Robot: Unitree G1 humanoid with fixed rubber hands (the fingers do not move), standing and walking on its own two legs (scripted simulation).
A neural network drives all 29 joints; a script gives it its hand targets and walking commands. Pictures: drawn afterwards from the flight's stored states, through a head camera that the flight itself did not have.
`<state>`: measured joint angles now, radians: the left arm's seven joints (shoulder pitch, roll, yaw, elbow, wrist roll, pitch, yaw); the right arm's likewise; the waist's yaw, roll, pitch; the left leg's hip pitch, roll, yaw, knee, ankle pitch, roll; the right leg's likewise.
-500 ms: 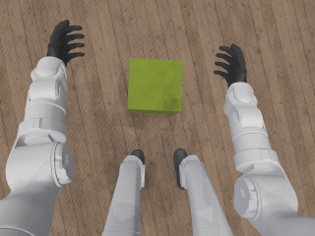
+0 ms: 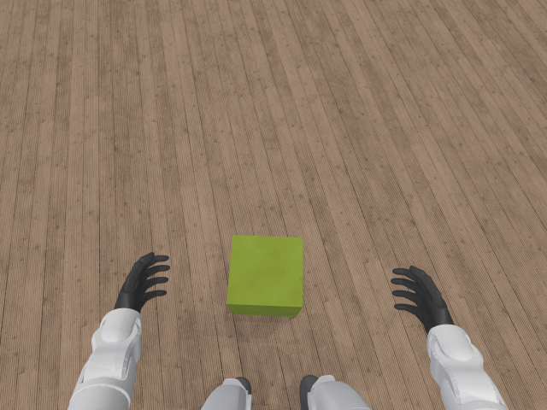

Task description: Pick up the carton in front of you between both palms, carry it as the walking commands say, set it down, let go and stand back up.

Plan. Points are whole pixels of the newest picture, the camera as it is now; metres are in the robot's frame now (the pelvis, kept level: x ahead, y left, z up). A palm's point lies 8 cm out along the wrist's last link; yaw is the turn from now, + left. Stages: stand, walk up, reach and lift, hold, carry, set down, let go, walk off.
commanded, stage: let go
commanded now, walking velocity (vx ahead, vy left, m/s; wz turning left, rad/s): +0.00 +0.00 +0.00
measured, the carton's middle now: (266, 278) +0.41 +0.02 -0.63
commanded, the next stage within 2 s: stand in 0.66 s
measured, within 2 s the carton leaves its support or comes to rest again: neither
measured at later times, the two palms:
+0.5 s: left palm (113, 381) +0.16 +0.23 -0.04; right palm (469, 366) +0.16 -0.23 -0.04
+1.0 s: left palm (69, 399) +0.14 +0.29 -0.06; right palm (503, 388) +0.13 -0.29 -0.06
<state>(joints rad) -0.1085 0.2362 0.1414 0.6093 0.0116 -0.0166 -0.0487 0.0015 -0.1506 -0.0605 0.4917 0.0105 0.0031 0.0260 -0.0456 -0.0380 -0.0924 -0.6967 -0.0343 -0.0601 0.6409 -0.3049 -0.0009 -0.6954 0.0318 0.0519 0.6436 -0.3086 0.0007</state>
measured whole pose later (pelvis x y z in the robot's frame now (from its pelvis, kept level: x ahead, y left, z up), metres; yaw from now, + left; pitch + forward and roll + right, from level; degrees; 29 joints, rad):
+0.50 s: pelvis +0.00 +0.00 +0.02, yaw +0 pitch -5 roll +0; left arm 0.22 0.22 0.02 0.43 0.00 0.13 -0.08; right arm 0.23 -0.20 -0.04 0.41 -0.01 0.14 0.07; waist 0.01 -0.01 0.07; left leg -0.09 -0.02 -0.06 0.45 -0.28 0.00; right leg -0.09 0.03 0.05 0.45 -0.28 -0.01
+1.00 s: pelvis +0.01 +0.00 +0.02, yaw -1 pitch -1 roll +0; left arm 0.21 0.34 0.04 0.70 0.04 0.02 0.02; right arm 0.20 -0.32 -0.04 0.73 -0.04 0.01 -0.02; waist 0.00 -0.01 0.00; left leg -0.18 -0.02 -0.05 0.50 -0.31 0.00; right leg -0.17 0.03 0.06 0.50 -0.31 -0.01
